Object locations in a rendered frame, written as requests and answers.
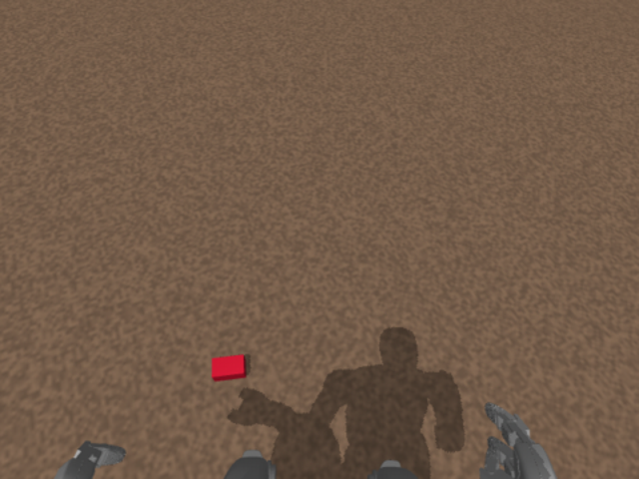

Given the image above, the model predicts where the left robot hand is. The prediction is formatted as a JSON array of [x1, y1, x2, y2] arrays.
[[54, 441, 126, 479]]

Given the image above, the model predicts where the small box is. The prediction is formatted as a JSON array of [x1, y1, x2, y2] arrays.
[[212, 354, 246, 381]]

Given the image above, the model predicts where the right robot hand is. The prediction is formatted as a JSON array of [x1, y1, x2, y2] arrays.
[[479, 402, 557, 479]]

